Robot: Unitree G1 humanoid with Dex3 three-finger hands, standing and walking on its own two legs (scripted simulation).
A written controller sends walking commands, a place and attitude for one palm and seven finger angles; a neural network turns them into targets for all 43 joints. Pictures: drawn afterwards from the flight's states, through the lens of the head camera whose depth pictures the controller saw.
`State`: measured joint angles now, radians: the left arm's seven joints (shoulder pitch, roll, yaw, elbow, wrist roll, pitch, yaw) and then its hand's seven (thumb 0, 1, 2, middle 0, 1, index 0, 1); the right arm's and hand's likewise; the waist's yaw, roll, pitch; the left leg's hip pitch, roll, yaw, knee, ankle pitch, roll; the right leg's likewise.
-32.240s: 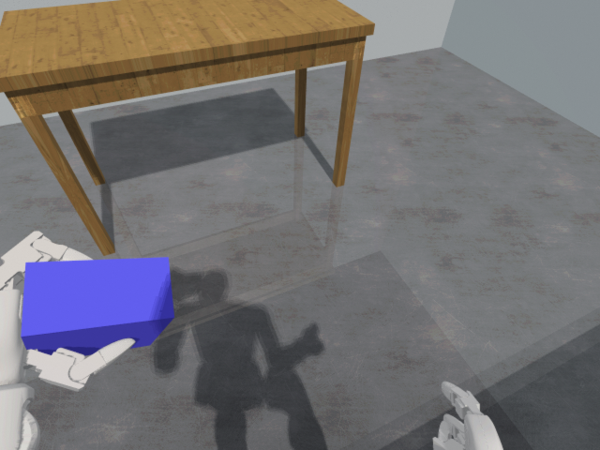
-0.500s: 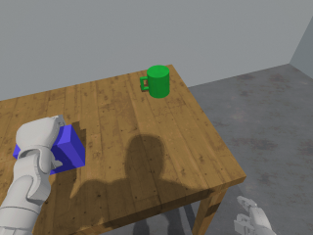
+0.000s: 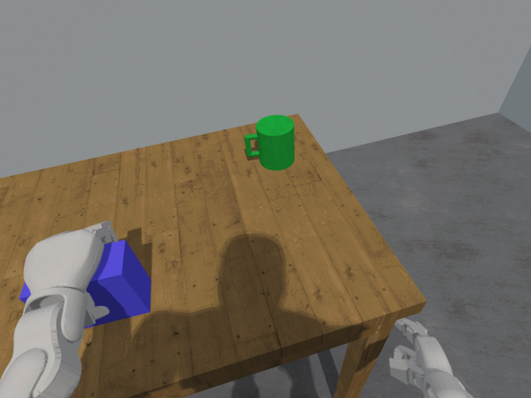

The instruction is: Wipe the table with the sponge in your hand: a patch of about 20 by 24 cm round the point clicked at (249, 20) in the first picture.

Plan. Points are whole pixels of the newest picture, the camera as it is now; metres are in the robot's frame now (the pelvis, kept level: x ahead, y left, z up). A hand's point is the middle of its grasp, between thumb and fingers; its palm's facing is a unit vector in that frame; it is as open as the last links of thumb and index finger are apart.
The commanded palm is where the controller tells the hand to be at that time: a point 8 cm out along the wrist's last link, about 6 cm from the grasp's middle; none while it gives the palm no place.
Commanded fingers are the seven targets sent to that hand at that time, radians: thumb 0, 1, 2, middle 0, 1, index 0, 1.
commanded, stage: wipe back along the first lane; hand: left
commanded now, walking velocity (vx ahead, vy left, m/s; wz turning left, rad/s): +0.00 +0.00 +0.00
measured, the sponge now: (99, 293) +0.23 +0.30 +0.05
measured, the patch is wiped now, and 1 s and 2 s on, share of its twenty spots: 0.95 1.00 1.00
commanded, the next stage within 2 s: lift the sponge slowly off the table in 0.34 s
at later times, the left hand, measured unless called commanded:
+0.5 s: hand (83, 305) +0.19 +0.28 +0.09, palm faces +0.07 -0.09 -0.99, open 10.2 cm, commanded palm +0.15 +0.26 +0.13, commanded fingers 0.00 0.10 1.30 -1.20 -1.60 -1.20 -1.60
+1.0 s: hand (77, 318) +0.17 +0.27 +0.10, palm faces +0.04 -0.12 -0.99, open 10.2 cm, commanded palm +0.14 +0.27 +0.17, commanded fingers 0.00 0.10 1.30 -1.20 -1.60 -1.20 -1.60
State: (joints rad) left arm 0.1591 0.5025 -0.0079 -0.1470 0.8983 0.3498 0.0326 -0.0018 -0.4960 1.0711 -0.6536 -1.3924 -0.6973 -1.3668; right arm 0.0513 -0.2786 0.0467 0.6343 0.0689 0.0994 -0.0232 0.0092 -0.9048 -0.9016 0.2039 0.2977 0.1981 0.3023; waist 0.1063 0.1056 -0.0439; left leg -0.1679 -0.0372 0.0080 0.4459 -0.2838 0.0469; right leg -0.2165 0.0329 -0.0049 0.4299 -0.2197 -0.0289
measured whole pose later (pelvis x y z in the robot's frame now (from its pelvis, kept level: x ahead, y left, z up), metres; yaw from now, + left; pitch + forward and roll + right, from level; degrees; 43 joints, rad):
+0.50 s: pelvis +0.00 +0.01 +0.00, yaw -1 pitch -1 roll -1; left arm 0.37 0.47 -0.03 -0.37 0.91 0.39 0.06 0.00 -0.49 1.07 -0.65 -1.39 -0.70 -1.37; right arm 0.05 -0.28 0.03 0.64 0.07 0.10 0.00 0.01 -0.90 -0.90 0.20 0.30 0.17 0.30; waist 0.12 0.11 -0.04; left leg -0.14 -0.04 0.02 0.45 -0.29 0.05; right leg -0.19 0.03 0.01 0.43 -0.22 -0.02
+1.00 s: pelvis -0.01 -0.01 +0.00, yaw +0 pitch -4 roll +0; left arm 0.34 0.53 -0.01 -0.36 0.86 0.40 -0.01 0.00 -0.52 1.07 -0.69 -1.35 -0.73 -1.32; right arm 0.04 -0.27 0.05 0.64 0.05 0.09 -0.03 0.01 -0.90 -0.90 0.20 0.30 0.18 0.30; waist 0.14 0.10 -0.01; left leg -0.09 -0.02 0.00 0.43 -0.27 0.03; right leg -0.14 0.05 -0.01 0.41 -0.20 -0.05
